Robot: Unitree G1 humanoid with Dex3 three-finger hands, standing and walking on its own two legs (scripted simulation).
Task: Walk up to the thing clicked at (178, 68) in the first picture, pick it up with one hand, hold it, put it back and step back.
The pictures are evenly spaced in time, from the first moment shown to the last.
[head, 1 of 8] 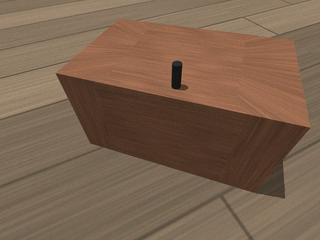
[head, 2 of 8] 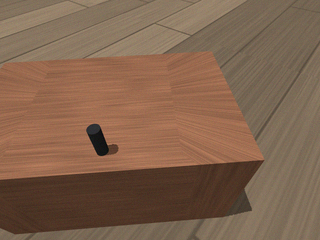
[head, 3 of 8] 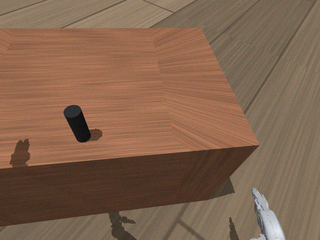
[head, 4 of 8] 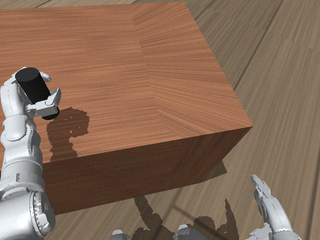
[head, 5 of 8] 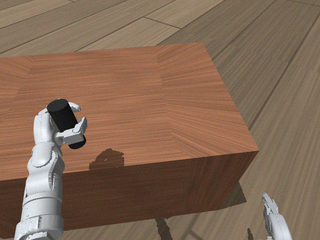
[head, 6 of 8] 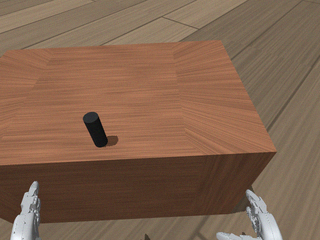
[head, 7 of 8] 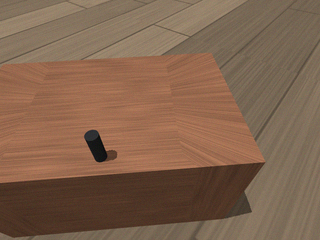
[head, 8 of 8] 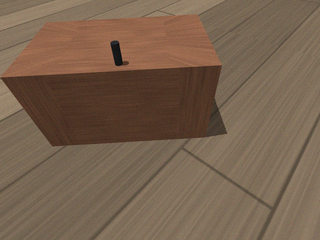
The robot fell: no
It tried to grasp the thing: yes
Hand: left
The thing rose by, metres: 0.25
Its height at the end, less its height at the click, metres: +0.00
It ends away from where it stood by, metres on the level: 0.02
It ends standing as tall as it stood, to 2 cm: yes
